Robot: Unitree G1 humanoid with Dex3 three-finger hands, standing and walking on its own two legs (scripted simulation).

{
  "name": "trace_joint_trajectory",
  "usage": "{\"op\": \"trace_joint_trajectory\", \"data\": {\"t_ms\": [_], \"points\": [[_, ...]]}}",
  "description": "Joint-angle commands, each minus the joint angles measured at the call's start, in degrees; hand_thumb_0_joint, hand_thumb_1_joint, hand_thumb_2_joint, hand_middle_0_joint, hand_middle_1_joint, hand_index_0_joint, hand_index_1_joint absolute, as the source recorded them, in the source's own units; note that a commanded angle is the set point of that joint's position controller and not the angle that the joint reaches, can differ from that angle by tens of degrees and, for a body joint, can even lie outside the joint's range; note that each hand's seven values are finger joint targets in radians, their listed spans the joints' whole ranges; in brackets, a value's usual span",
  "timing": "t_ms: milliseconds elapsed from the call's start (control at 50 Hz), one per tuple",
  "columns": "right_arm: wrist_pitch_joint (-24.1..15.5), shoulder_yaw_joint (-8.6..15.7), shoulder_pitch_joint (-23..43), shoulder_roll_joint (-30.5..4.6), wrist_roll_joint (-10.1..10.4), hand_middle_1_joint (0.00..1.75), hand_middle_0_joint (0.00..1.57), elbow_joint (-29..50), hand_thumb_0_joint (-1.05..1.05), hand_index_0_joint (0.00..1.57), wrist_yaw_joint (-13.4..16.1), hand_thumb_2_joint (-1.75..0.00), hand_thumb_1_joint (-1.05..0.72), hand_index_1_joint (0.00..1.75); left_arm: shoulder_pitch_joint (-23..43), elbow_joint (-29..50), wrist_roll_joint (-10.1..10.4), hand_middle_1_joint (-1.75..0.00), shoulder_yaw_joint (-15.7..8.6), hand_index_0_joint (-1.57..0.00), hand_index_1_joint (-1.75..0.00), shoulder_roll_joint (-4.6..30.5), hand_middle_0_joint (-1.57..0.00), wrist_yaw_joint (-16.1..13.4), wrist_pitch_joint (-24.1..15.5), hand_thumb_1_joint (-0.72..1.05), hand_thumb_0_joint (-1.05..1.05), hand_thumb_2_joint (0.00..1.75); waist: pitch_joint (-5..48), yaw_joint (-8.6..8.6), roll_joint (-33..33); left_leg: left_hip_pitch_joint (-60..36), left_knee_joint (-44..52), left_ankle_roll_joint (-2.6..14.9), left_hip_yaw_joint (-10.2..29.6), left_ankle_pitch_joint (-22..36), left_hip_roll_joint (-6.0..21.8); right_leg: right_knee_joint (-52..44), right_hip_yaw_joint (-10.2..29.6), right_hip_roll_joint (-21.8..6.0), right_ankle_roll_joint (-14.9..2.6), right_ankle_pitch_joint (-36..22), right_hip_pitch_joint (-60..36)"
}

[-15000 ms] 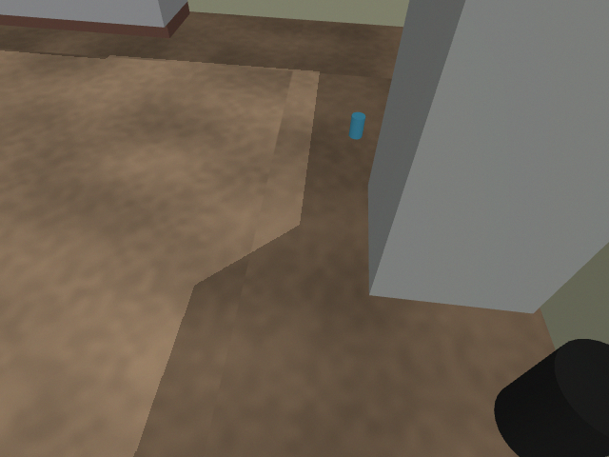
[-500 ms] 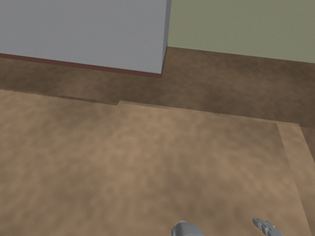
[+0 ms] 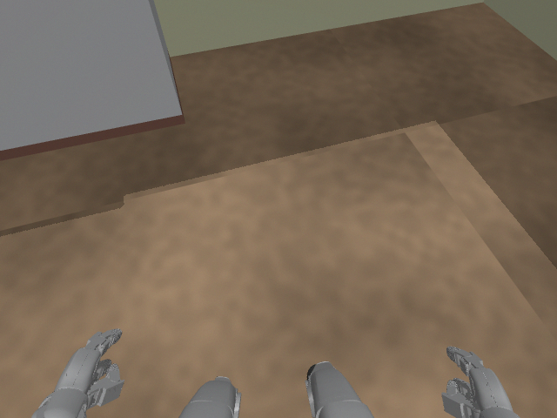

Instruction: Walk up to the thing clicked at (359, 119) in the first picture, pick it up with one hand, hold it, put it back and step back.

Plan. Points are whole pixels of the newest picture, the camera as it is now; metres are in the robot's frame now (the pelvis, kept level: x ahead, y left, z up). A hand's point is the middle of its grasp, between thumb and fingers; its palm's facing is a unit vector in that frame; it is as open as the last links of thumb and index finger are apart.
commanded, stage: walk up
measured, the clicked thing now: out of the picture +0.84 -1.25 -0.67
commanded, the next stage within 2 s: none
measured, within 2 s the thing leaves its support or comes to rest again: neither
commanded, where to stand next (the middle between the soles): +0.06 -0.09 m, yaw -64 degrees
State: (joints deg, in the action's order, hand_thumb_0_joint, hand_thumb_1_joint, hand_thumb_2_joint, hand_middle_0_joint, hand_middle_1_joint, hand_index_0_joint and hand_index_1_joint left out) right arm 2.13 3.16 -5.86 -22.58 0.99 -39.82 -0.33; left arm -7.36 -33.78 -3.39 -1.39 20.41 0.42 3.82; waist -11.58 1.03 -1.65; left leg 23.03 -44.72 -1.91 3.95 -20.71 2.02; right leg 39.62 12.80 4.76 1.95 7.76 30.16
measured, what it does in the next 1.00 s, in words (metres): steps on the spot, turning right: right foot, then left foot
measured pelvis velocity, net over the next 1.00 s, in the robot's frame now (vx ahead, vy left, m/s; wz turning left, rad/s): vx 0.00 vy -0.05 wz -0.80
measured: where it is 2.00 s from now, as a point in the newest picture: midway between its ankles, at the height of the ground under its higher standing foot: outside the picture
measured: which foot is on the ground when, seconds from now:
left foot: down 0.00-0.44, up 0.46-0.78, down 0.80-1.00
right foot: down 0.00-0.02, up 0.04-0.40, down 0.42-0.82, up 0.84-1.00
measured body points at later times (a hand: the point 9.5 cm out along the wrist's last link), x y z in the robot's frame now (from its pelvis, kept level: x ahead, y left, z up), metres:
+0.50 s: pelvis -0.07 -0.02 +0.01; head -0.06 -0.05 +0.46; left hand +0.15 +0.24 -0.07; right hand -0.17 -0.39 -0.09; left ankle +0.03 +0.13 -0.67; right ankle -0.14 -0.15 -0.70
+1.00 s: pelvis +0.00 -0.05 +0.02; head +0.04 -0.10 +0.47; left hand +0.31 +0.09 -0.08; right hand -0.16 -0.34 -0.08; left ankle +0.11 +0.00 -0.70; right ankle -0.08 -0.14 -0.65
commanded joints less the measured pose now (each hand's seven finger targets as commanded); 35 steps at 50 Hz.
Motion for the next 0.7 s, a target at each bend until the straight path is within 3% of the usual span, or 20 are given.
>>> {"op": "trace_joint_trajectory", "data": {"t_ms": [0,20,40,80,100,120,160,200,260,320,340,380,400,420,440,460,500,540,620,680], "points": [[-1.5,7.0,-9.9,-20.2,-2.6,0.30,0.20,1.8,0.00,0.20,3.3,-0.90,-0.90,0.30,-2.6,6.5,-0.9,-0.30,-5.9,-0.20,-0.30,9.4,-0.20,0.4,0.0,0.90,0.00,0.90,15.8,-2.26,-11.1,-11.4,26.9,8.21,24.8,8.6,25.1,19.9,-0.2,5.0,-1.72,24.1,8.2],[-1.2,7.7,-2.2,-22.8,-1.8,0.30,0.20,4.0,0.00,0.20,2.9,-0.90,-0.90,0.30,-4.4,4.4,-1.3,-0.30,-7.5,-0.20,-0.30,15.5,-0.20,0.3,0.7,0.90,0.00,0.90,14.1,-2.42,-11.5,-3.9,31.3,17.64,28.0,4.2,32.3,28.6,-3.5,0.4,0.17,24.6,5.3],[-1.5,8.0,3.3,-23.4,-2.4,0.30,0.20,4.8,0.00,0.20,2.9,-0.90,-0.90,0.30,-4.7,3.3,-1.6,-0.30,-8.2,-0.20,-0.30,16.7,-0.20,0.9,0.9,0.90,0.00,0.90,10.8,-0.89,-13.0,0.6,33.8,21.48,29.7,0.5,33.6,34.4,-4.0,-2.1,1.20,22.8,5.0],[-2.4,6.4,3.8,-15.7,-2.8,0.30,0.20,3.6,0.00,0.20,3.8,-0.90,-0.90,0.30,-4.2,0.9,-1.1,-0.30,-9.4,-0.20,-0.30,16.8,-0.20,2.8,0.7,0.90,0.00,0.90,7.8,2.34,-3.6,-0.2,28.9,11.70,9.0,1.8,19.7,34.9,-2.8,-4.1,0.45,12.0,4.8],[-3.0,6.3,1.4,-14.5,-2.5,0.30,0.20,2.2,0.00,0.20,4.2,-0.90,-0.90,0.30,-4.7,0.4,-0.3,-0.30,-9.4,-0.20,-0.30,15.8,-0.20,4.0,0.7,0.90,0.00,0.90,8.8,2.49,-4.2,-3.3,25.7,7.69,2.4,3.9,14.6,33.4,-2.7,-3.4,-0.28,7.8,4.1],[-3.5,6.4,-2.7,-14.9,-2.5,0.30,0.20,0.6,0.00,0.20,4.5,-0.90,-0.90,0.30,-4.2,1.3,-0.1,-0.30,-9.0,-0.20,-0.30,15.1,-0.20,5.1,0.7,0.90,0.00,0.90,10.7,1.00,-4.7,-9.2,24.1,6.32,0.7,5.5,13.5,30.9,-3.8,-3.8,-0.38,6.8,6.3],[-4.0,6.6,-8.0,-16.5,-2.5,0.30,0.20,-1.6,0.00,0.20,4.4,-0.90,-0.90,0.30,-3.9,2.8,0.4,-0.30,-8.1,-0.20,-0.30,13.1,-0.20,6.6,0.5,0.90,0.00,0.90,14.1,-1.06,-6.0,-20.0,22.8,7.62,-0.8,8.3,14.1,24.5,-5.7,-5.2,0.92,9.7,8.6],[-4.4,7.0,-10.1,-18.1,-2.7,0.30,0.20,-1.5,0.00,0.20,3.7,-0.90,-0.90,0.30,-3.4,3.1,0.8,-0.30,-7.6,-0.20,-0.30,12.9,-0.20,6.9,0.2,0.90,0.00,0.90,15.6,-2.43,-7.6,-26.6,22.4,10.33,-1.7,7.4,17.9,17.7,-7.1,-7.3,1.32,14.6,9.4],[-5.3,8.1,-9.2,-22.0,-3.5,0.30,0.20,-0.5,0.00,0.20,2.8,-0.90,-0.90,0.30,-2.3,2.1,0.8,-0.30,-7.3,-0.20,-0.30,14.7,-0.20,7.0,-0.1,0.90,0.00,0.90,13.7,-3.56,-11.6,-21.5,23.5,13.05,-3.9,1.5,23.7,8.4,-9.6,-10.4,0.52,20.9,3.3],[-5.0,7.9,-8.2,-22.0,-3.7,0.30,0.20,-0.1,0.00,0.20,1.4,-0.90,-0.90,0.30,-5.9,-1.9,1.2,-0.30,-7.2,-0.20,-0.30,15.4,-0.20,6.4,-1.0,0.90,0.00,0.90,12.2,-3.14,-13.4,-10.5,23.2,11.65,-7.5,-6.9,23.6,4.4,-14.6,-8.2,-0.78,21.7,-7.1],[-4.8,7.6,-8.5,-21.5,-1.9,0.30,0.20,0.8,0.00,0.20,0.5,-0.90,-0.90,0.30,-8.3,-3.3,1.7,-0.30,-7.8,-0.20,-0.30,16.0,-0.20,5.5,-1.4,0.90,0.00,0.90,14.2,-2.36,-13.7,-7.1,20.3,10.86,-9.1,-10.0,22.5,2.5,-15.3,-7.8,-2.66,17.7,-11.6],[-3.8,7.0,-5.7,-18.9,-2.2,0.30,0.20,1.5,0.00,0.20,-0.3,-0.90,-0.90,0.30,-17.1,-7.3,1.5,-0.30,-8.5,-0.20,-0.30,16.9,-0.20,4.5,-2.5,0.90,0.00,0.90,15.8,2.37,-4.8,-1.6,9.3,7.49,-14.1,-19.2,16.7,-6.9,-19.0,-4.5,-3.93,12.7,-20.4],[-3.3,6.1,-4.6,-16.5,-2.2,0.30,0.20,2.0,0.00,0.20,-0.4,-0.90,-0.90,0.30,-22.0,-9.1,1.3,-0.30,-9.1,-0.20,-0.30,18.8,-0.20,3.9,-2.9,0.90,0.00,0.90,14.5,5.26,3.7,3.2,-1.6,4.99,-16.7,-20.7,11.6,-11.9,-13.9,-4.0,-5.81,15.5,-24.1],[-3.1,4.6,-5.1,-12.3,-1.4,0.30,0.20,3.2,0.00,0.20,-0.7,-0.90,-0.90,0.30,-23.1,-8.4,0.9,-0.30,-10.3,-0.20,-0.30,23.5,-0.20,3.2,-3.2,0.90,0.00,0.90,10.2,6.88,18.0,15.9,-16.5,1.38,-18.0,-20.2,5.1,-20.7,8.0,-12.9,-10.62,32.1,-25.6],[-3.6,4.3,-0.8,-13.3,0.2,0.30,0.20,5.3,0.00,0.20,-0.6,-0.90,-0.90,0.30,-16.4,-5.4,0.7,-0.30,-10.5,-0.20,-0.30,27.0,-0.20,2.8,-3.6,0.90,0.00,0.90,6.3,5.89,20.6,22.3,-19.4,-0.93,-9.6,-15.1,1.3,-29.4,27.0,-18.8,-15.83,41.8,-18.6],[-4.1,5.2,-0.2,-17.2,0.3,0.30,0.20,4.6,0.00,0.20,-0.3,-0.90,-0.90,0.30,-10.9,-4.5,1.4,-0.30,-10.8,-0.20,-0.30,28.6,-0.20,2.7,-3.4,0.90,0.00,0.90,3.9,3.98,16.0,19.4,-18.1,-0.35,-5.2,-12.2,4.5,-30.8,27.9,-20.8,-17.28,48.0,-13.7],[-4.9,5.6,-5.3,-17.7,0.7,0.30,0.20,0.4,0.00,0.20,-0.8,-0.90,-0.90,0.30,-7.5,-4.1,2.3,-0.30,-8.7,-0.20,-0.30,22.5,-0.20,1.8,-3.7,0.90,0.00,0.90,4.3,0.83,11.9,17.7,-15.4,0.61,-3.4,-7.0,4.9,-23.3,16.4,-15.1,-14.82,33.8,-18.2],[-5.1,4.1,-7.9,-15.2,-0.5,0.30,0.20,-1.0,0.00,0.20,-1.4,-0.90,-0.90,0.30,-8.6,-5.3,2.8,-0.30,-7.9,-0.20,-0.30,20.6,-0.20,1.1,-4.5,0.90,0.00,0.90,6.3,-0.50,14.1,13.4,-12.8,1.59,-4.9,-1.9,3.9,-21.3,12.1,-13.9,-13.37,27.7,-17.1],[-4.6,3.7,-7.1,-14.6,-1.9,0.30,0.20,-0.4,0.00,0.20,-1.6,-0.90,-0.90,0.30,-11.6,-6.6,3.1,-0.30,-7.0,-0.20,-0.30,19.5,-0.20,-0.3,-6.3,0.90,0.00,0.90,4.2,-0.08,10.0,10.7,-8.0,2.57,-3.0,0.4,2.5,-19.6,13.6,-14.3,-13.63,19.5,-14.1],[-4.4,3.9,-6.6,-13.7,-2.3,0.30,0.20,0.6,0.00,0.20,-1.6,-0.90,-0.90,0.30,-11.7,-6.4,3.0,-0.30,-6.5,-0.20,-0.30,19.6,-0.20,-1.3,-7.0,0.90,0.00,0.90,5.6,-0.78,8.9,6.0,-3.2,3.60,-1.4,0.3,1.5,-14.5,14.2,-15.4,-13.78,1.8,-13.3]]}}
